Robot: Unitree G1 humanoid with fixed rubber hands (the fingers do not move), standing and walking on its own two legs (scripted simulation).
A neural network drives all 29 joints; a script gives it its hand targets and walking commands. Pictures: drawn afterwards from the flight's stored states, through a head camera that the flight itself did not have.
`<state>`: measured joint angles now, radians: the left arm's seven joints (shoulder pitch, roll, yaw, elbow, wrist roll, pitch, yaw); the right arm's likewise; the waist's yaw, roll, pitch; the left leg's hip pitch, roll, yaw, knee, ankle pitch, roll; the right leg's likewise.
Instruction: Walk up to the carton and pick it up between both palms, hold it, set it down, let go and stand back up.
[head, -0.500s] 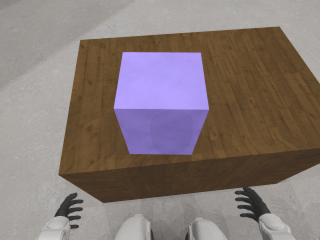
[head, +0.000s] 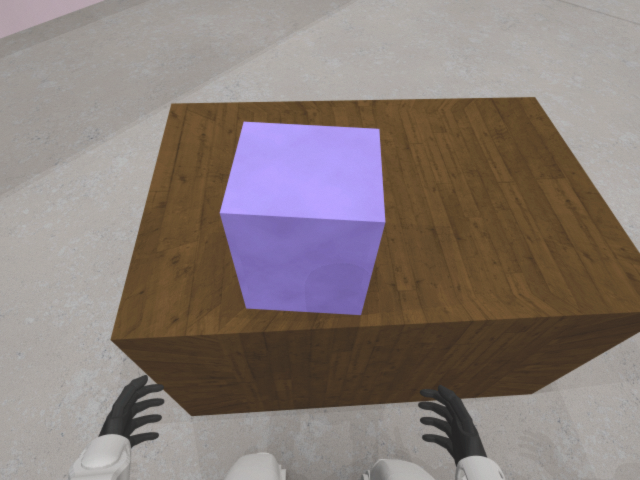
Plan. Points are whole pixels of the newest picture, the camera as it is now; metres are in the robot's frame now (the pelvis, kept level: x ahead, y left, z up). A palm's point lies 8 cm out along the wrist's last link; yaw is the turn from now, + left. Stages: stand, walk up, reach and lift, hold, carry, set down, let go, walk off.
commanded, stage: reach and lift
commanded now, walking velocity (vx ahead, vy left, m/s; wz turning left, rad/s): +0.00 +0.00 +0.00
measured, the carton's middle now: (307, 226) +0.49 +0.06 -0.04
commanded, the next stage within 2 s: none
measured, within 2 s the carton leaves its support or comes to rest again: neither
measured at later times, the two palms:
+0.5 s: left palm (146, 377) +0.24 +0.26 -0.07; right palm (460, 392) +0.23 -0.16 -0.06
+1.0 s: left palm (148, 348) +0.26 +0.26 -0.03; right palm (452, 361) +0.26 -0.14 -0.03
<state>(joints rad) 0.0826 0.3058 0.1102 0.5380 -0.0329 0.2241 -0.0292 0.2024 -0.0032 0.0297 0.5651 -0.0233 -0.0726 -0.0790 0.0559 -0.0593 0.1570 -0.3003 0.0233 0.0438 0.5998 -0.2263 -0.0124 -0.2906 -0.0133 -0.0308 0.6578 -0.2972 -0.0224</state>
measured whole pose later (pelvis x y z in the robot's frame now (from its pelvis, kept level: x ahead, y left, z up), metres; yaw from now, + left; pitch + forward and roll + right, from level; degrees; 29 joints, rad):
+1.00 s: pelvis +0.05 +0.02 +0.01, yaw +0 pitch -1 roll -1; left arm 0.02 0.26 -0.02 0.74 -0.19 -0.46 -0.05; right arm 0.06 -0.04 0.06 0.81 0.15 -0.57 -0.06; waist 0.05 -0.04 0.04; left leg -0.27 0.03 0.04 0.60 -0.30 0.00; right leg -0.22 0.00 -0.03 0.57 -0.32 0.00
